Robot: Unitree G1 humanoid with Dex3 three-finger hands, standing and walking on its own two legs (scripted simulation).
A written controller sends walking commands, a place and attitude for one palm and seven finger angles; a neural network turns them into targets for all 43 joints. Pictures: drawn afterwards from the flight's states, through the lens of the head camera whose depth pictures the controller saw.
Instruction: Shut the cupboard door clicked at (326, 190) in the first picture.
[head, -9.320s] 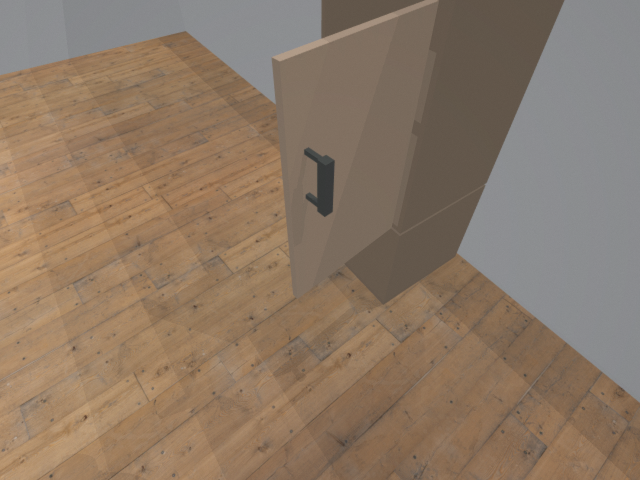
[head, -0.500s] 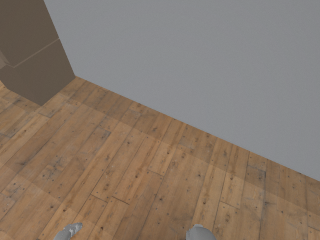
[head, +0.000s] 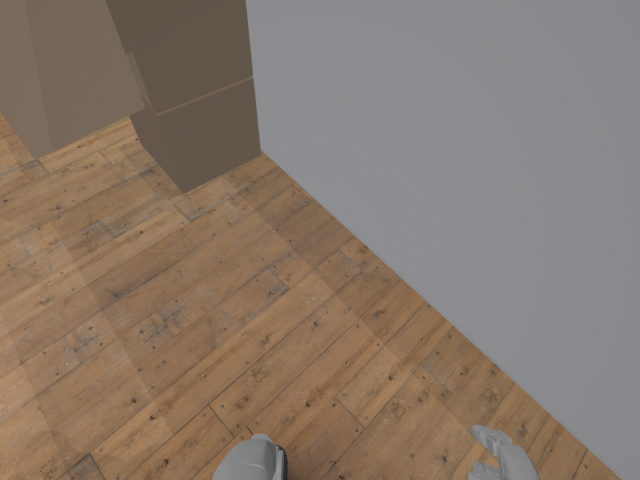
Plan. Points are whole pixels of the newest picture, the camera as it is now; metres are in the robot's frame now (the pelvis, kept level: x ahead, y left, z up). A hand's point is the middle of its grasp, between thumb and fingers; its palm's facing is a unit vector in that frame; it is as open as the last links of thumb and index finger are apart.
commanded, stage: walk to a spot facing it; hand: left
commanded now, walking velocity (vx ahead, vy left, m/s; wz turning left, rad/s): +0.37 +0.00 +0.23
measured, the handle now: out of the picture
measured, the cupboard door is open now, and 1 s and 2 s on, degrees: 97 97 97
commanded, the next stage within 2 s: turn to face it in 1.00 s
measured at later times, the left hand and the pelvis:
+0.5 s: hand (230, 328) +0.34 +0.19 -0.15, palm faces +0.00 -0.98 -0.18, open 7.4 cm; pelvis +0.22 +0.01 +0.00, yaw +3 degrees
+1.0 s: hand (215, 339) +0.34 +0.22 -0.20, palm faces +0.28 -0.95 -0.16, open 7.3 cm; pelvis +0.44 +0.06 -0.02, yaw +13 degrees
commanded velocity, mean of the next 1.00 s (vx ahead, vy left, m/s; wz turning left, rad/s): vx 0.36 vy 0.00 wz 0.20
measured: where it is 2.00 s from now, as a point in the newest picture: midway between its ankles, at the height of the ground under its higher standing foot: (306, 321)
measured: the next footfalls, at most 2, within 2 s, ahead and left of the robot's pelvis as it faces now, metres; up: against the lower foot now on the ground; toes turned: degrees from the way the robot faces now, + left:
left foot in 0.04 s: +0.16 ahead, +0.10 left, +0.00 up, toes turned +8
right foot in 0.54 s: +0.34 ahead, -0.12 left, +0.00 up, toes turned -4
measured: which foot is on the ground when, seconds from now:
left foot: up 0.00-0.02, down 0.04-0.54, up 0.56-0.92, down 0.94-1.00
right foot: down 0.00-0.04, up 0.06-0.52, down 0.54-0.94, up 0.96-1.00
